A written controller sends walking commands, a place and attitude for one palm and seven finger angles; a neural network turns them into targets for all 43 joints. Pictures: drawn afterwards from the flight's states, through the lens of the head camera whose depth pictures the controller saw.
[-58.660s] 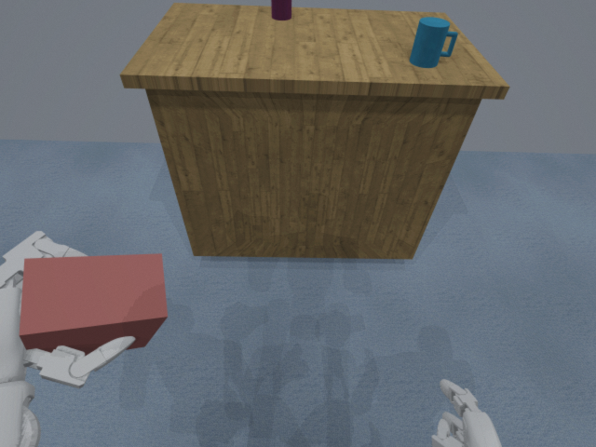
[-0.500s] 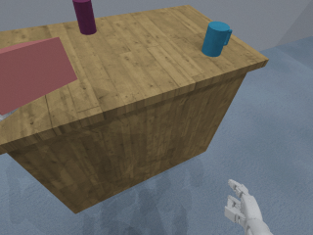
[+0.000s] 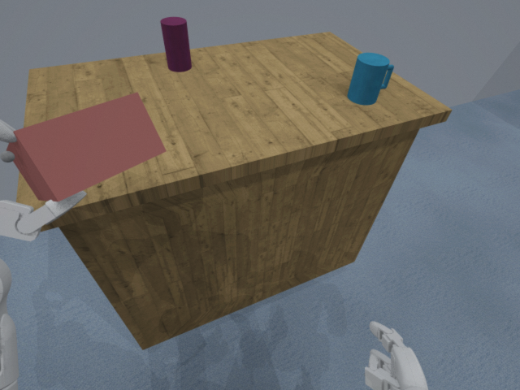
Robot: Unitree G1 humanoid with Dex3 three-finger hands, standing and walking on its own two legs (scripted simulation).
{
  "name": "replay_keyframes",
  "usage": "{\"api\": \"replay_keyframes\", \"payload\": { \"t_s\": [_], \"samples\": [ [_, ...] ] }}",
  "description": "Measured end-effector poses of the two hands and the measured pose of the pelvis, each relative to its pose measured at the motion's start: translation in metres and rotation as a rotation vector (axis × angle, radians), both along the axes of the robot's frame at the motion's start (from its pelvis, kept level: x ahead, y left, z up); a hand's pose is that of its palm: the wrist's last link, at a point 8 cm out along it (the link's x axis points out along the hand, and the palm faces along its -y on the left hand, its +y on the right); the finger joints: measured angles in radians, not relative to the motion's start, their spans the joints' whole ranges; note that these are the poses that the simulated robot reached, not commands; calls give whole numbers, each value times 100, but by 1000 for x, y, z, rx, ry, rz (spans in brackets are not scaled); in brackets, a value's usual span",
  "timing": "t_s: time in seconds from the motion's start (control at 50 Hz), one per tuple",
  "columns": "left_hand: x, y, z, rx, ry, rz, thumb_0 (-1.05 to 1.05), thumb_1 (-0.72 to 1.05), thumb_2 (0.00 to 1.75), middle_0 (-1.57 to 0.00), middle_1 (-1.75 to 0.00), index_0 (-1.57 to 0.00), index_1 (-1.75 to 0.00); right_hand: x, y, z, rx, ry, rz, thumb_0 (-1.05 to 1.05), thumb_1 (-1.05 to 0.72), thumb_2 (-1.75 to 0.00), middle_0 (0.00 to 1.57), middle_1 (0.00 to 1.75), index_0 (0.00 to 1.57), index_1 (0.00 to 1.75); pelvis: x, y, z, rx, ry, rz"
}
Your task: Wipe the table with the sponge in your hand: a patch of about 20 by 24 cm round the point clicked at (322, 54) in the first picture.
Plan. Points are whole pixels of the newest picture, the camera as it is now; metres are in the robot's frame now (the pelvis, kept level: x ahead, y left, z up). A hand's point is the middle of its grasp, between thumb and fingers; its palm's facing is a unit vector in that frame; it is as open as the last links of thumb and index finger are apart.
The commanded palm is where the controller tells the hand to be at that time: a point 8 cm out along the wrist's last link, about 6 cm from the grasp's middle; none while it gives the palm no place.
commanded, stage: stop stepping back and stand still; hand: left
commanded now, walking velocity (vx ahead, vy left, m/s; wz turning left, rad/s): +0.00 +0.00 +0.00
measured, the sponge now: (98, 145) +0.30 +0.21 +0.26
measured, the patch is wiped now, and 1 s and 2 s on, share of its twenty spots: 0.95 0.95 0.95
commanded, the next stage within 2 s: stand and wait in 0.32 s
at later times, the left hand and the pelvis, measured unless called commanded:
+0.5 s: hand (31, 180) +0.23 +0.23 +0.28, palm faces +0.51 -0.82 -0.25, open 9.5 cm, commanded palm +0.15 +0.27 +0.30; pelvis -0.01 -0.01 +0.00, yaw +0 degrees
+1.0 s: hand (21, 182) +0.23 +0.24 +0.28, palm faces +0.50 -0.83 -0.26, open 9.4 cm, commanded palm +0.16 +0.28 +0.30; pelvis -0.01 +0.00 +0.00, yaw +0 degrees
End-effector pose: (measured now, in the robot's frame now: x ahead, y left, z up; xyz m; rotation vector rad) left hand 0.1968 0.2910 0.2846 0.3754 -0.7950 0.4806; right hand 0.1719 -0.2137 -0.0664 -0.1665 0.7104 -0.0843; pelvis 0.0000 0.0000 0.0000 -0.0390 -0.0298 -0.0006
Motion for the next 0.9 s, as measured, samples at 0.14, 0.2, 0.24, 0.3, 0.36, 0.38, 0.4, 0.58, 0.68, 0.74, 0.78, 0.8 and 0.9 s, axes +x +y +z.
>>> {"api": "replay_keyframes", "payload": {
  "t_s": [0.14, 0.2, 0.24, 0.3, 0.36, 0.38, 0.4, 0.58, 0.68, 0.74, 0.78, 0.8, 0.9],
  "samples": [
    [-13, -38, -17, 162, 127, -122, -1, -56, 94, -86, -149, -92, -150, -22, -23, 3, -39, 20, -58, 2, -90, -89, 20, 30, 20, 30, -7, -6, 1, 18, 17, -17],
    [-30, -39, 1, 259, 64, -83, -1, -57, 94, -86, -149, -92, -150, -29, -31, -3, -58, 62, -44, 2, -90, -89, 20, 30, 20, 30, -10, -10, 0, 16, 16, -11],
    [-40, -36, 13, 289, 6, -40, -1, -57, 94, -86, -149, -93, -150, -32, -35, -8, -61, 84, -35, 2, -90, -89, 20, 30, 20, 30, -11, -12, 0, 13, 11, -7],
    [-46, -28, 25, 266, -57, 19, -1, -57, 94, -86, -149, -93, -150, -32, -37, -13, -52, 90, -34, 2, -90, -89, 20, 30, 20, 30, -11, -13, 0, 7, 4, -3],
    [-40, -19, 24, 190, -65, 47, 0, -57, 94, -86, -149, -92, -150, -30, -37, -13, -33, 67, -47, 2, -90, -89, 20, 30, 20, 30, -11, -13, 0, 2, 2, -1],
    [-36, -17, 22, 163, -55, 47, 0, -57, 94, -86, -149, -92, -150, -29, -36, -13, -27, 57, -53, 2, -90, -89, 20, 30, 20, 30, -10, -12, 0, 1, 2, -1],
    [-32, -16, 18, 137, -38, 42, 0, -57, 94, -86, -149, -92, -150, -28, -35, -12, -22, 47, -58, 2, -90, -89, 20, 30, 20, 30, -10, -11, 0, 0, 2, 0],
    [-13, -26, -14, 141, 114, -64, -1, -56, 94, -86, -149, -92, -151, -25, -21, -2, -23, 21, -63, 2, -90, -89, 20, 30, 20, 30, -8, -5, 1, 17, 18, -9],
    [-28, -25, 1, 235, 45, -39, 0, -57, 94, -86, -148, -93, -151, -19, -15, -5, -33, 50, -17, 2, -90, -89, 20, 30, 20, 30, -7, -6, 1, 14, 17, -3],
    [-34, -19, 11, 244, -9, -3, 0, -57, 94, -86, -148, -93, -151, -13, -12, -7, -31, 56, 3, 2, -90, -89, 20, 30, 20, 30, -7, -5, 1, 8, 12, 0],
    [-35, -14, 15, 225, -30, 17, 0, -57, 94, -86, -148, -93, -151, -10, -11, -6, -27, 49, 6, 2, -90, -89, 20, 30, 20, 30, -6, -5, 1, 6, 7, 1],
    [-34, -12, 15, 209, -34, 23, 0, -57, 94, -86, -148, -93, -151, -8, -10, -6, -24, 43, 5, 2, -90, -89, 20, 30, 20, 30, -6, -4, 1, 5, 6, 1],
    [-22, -3, 4, 118, 6, 19, 0, -56, 94, -86, -148, -92, -151, -2, -8, 0, -16, 5, -6, 2, -90, -89, 20, 30, 20, 30, -5, -1, 2, 4, 4, -1]
  ]
}}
